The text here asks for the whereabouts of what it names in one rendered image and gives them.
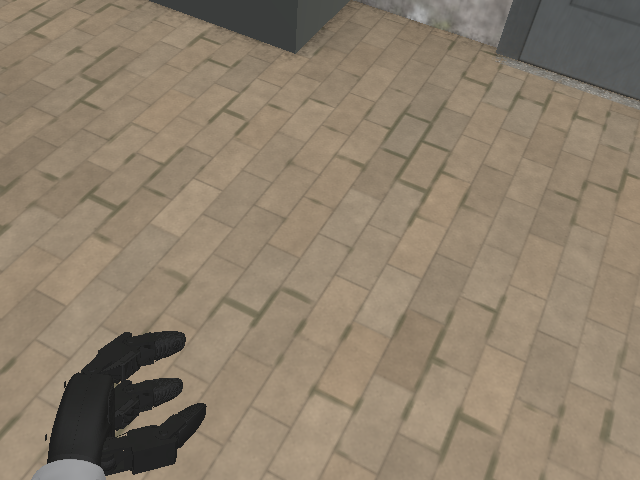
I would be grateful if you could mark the left robot hand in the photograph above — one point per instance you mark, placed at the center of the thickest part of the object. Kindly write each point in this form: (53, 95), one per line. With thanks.
(91, 409)

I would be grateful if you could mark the left robot forearm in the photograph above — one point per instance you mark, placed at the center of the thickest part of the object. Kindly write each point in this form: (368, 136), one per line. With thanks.
(69, 469)

